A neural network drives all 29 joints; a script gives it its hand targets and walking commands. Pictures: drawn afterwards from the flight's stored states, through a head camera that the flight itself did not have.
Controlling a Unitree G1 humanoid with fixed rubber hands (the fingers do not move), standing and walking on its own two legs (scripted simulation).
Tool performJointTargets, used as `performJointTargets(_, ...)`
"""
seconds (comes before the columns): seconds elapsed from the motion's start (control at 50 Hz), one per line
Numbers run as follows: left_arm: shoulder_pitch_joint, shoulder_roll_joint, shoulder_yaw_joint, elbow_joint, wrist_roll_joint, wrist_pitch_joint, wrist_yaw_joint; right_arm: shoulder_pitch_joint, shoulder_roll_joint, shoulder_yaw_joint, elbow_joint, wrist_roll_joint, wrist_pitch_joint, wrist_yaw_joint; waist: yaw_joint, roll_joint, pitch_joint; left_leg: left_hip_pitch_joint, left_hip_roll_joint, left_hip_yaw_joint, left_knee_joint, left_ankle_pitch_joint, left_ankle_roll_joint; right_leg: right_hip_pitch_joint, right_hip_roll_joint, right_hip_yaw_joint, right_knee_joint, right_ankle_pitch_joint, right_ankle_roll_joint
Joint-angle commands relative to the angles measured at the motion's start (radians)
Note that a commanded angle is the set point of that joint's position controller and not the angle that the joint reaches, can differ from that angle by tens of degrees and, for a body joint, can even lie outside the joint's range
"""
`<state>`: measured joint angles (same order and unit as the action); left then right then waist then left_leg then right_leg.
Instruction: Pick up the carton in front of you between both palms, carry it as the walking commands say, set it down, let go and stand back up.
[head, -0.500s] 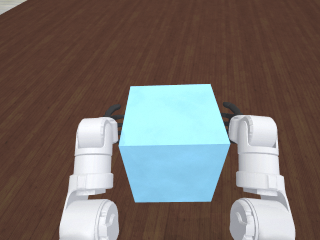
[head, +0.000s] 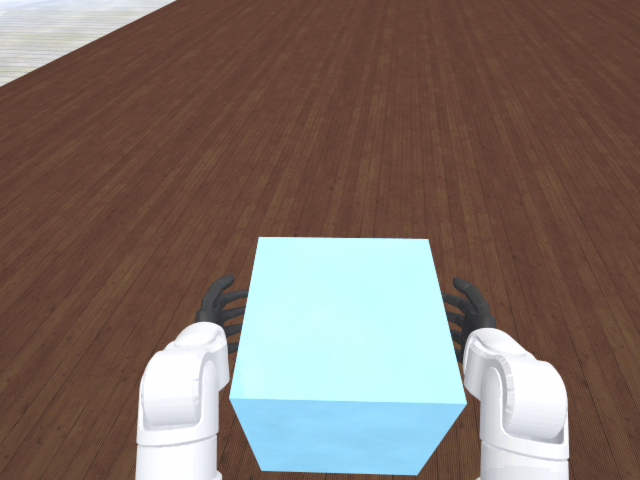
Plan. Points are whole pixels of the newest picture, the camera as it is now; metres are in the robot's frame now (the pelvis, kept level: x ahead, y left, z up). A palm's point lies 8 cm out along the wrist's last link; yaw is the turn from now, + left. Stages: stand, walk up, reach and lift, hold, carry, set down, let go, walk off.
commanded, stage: carry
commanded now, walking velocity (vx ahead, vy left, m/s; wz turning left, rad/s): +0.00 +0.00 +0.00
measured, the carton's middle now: (340, 360) +0.29 -0.01 +0.03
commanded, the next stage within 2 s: hold in 2.00 s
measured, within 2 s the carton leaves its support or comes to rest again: neither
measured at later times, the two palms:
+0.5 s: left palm (206, 296) +0.34 +0.17 +0.09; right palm (438, 288) +0.35 -0.13 +0.09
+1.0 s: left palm (198, 328) +0.30 +0.17 +0.08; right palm (442, 321) +0.31 -0.13 +0.08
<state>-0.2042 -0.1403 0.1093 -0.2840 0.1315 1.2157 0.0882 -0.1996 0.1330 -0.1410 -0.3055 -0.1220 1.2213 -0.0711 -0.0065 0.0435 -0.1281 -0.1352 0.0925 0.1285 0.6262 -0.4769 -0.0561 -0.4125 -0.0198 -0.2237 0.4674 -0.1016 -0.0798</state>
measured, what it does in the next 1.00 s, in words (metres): steps on the spot: left foot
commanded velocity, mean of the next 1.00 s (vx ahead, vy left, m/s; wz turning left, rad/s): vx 0.00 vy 0.00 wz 0.00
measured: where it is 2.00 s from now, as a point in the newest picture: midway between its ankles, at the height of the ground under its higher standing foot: outside the picture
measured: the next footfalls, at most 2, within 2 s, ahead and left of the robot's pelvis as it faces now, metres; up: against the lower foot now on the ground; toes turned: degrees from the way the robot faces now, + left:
left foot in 0.10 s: +0.03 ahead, +0.12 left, +0.00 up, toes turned +4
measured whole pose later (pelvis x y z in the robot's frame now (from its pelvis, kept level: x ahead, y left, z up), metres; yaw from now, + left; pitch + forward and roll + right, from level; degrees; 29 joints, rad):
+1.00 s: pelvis +0.04 +0.01 +0.00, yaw +1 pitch +2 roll +0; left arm -0.15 -0.13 0.11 -0.15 0.16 1.14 0.06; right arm -0.16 0.13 -0.11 -0.15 -0.16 1.14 -0.05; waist 0.00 0.00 -0.16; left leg -0.19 0.05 0.16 0.52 -0.36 0.00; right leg -0.35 -0.07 -0.20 0.53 -0.21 -0.03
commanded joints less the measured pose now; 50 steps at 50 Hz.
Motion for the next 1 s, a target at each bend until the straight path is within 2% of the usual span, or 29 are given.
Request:
performJointTargets(0.0,-0.379,-0.891,-0.658,0.019,-0.397,0.016,-0.262,-0.454,0.87,0.736,-0.015,0.412,0.035,0.258,0.016,-0.216,-0.293,-0.285,-0.007,-0.058,0.086,-0.154,-0.001,0.545,-0.36,0.406,-0.125,0.621,-0.116)
performJointTargets(0.02,-0.402,-0.919,-0.662,0.009,-0.403,0.011,-0.264,-0.472,0.894,0.739,-0.016,0.415,0.026,0.26,0.014,-0.193,-0.278,-0.248,-0.001,-0.059,-0.011,-0.147,0.009,0.493,-0.34,0.371,-0.15,0.502,-0.088)
performJointTargets(0.06,-0.433,-0.952,-0.673,-0.005,-0.413,0.001,-0.269,-0.478,0.933,0.749,-0.008,0.416,0.008,0.257,0.006,-0.18,-0.281,-0.082,-0.009,-0.02,-0.212,0.09,0.014,0.38,-0.261,0.249,-0.158,0.277,-0.001)
performJointTargets(0.08,-0.433,-0.956,-0.678,-0.01,-0.416,-0.004,-0.271,-0.469,0.945,0.75,-0.01,0.413,0.001,0.255,0.009,-0.166,-0.286,-0.025,-0.006,-0.011,-0.246,0.189,0.009,0.344,-0.233,0.215,-0.158,0.186,0.023)
performJointTargets(0.1,-0.442,-0.952,-0.683,-0.025,-0.421,-0.006,-0.274,-0.458,0.952,0.748,-0.008,0.405,-0.005,0.252,0.005,-0.124,-0.272,-0.036,0.033,-0.034,-0.276,0.245,0.007,0.34,-0.21,0.168,-0.148,0.108,0.045)
performJointTargets(0.14,-0.473,-0.936,-0.694,-0.032,-0.434,-0.006,-0.275,-0.467,0.929,0.738,-0.016,0.397,-0.003,0.246,0.011,-0.058,-0.231,-0.03,0.094,-0.06,-0.236,0.378,0.014,0.307,-0.176,0.144,-0.072,0.222,0.058)
performJointTargets(0.2,-0.43,-0.891,-0.688,-0.01,-0.423,0.011,-0.27,-0.408,0.89,0.713,0.02,0.382,0.011,0.243,0.008,-0.04,-0.243,-0.025,0.092,-0.048,-0.168,0.583,0.024,0.31,-0.176,0.138,0.028,0.443,0.052)
performJointTargets(0.24,-0.402,-0.877,-0.682,0.015,-0.41,0.019,-0.267,-0.376,0.879,0.7,0.052,0.371,0.017,0.244,0.007,-0.024,-0.256,-0.017,0.086,-0.048,-0.135,0.706,0.025,0.294,-0.168,0.128,0.077,0.508,0.047)
performJointTargets(0.3,-0.417,-0.889,-0.686,0.021,-0.408,0.017,-0.266,-0.393,0.896,0.701,0.064,0.376,0.015,0.25,0.007,-0.016,-0.251,-0.016,0.082,-0.046,-0.114,0.784,0.026,0.265,-0.153,0.114,0.109,0.494,0.05)
performJointTargets(0.44,-0.451,-0.912,-0.703,-0.034,-0.423,0.006,-0.261,-0.435,0.916,0.722,0.004,0.403,0.003,0.25,0.006,-0.016,-0.26,-0.01,0.08,-0.046,-0.094,0.771,0.042,0.247,-0.146,0.118,0.133,0.393,0.047)
performJointTargets(0.66,-0.43,-0.894,-0.704,-0.039,-0.422,0.012,-0.266,-0.42,0.9,0.729,-0.004,0.396,0.009,0.247,0.007,-0.04,-0.215,-0.05,0.071,-0.052,-0.133,0.549,0.053,0.233,-0.158,0.139,0.083,0.292,0.048)
performJointTargets(0.82,-0.427,-0.896,-0.704,0.031,-0.396,-0.013,-0.272,-0.415,0.907,0.728,0.068,0.372,-0.015,0.253,0.007,-0.041,-0.159,-0.096,0.071,-0.064,-0.189,0.371,0.063,0.209,-0.159,0.15,0.022,0.15,0.05)
performJointTargets(0.98,-0.433,-0.883,-0.674,0.101,-0.338,-0.122,-0.279,-0.418,0.898,0.698,0.141,0.315,-0.125,0.257,0.006,-0.04,-0.137,-0.131,0.068,-0.074,-0.223,0.259,0.074,0.202,-0.159,0.156,-0.017,0.051,0.051)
